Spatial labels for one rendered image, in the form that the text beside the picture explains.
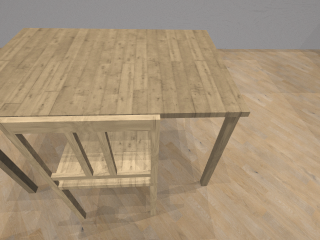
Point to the chair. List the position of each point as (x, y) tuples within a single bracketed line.
[(102, 151)]

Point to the table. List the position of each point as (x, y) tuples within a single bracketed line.
[(174, 73)]

